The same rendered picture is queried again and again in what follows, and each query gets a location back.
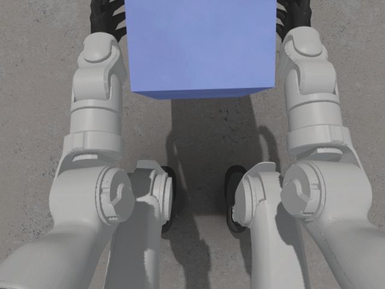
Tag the robot left forearm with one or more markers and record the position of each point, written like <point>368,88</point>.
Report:
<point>96,107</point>

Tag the left robot thigh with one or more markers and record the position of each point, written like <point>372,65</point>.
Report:
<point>133,261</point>

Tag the robot left upper arm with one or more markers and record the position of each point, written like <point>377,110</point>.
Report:
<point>87,206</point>

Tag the robot right shin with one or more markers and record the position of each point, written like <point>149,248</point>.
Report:
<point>260,167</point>

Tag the carton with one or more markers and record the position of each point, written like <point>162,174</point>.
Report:
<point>190,49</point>

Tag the robot right upper arm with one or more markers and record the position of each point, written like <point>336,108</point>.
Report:
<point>332,201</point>

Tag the robot right forearm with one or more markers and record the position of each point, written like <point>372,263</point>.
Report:
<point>312,101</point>

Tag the robot right hand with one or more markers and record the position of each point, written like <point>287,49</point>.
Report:
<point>298,13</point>

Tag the robot left hand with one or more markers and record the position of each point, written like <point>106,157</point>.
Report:
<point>102,19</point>

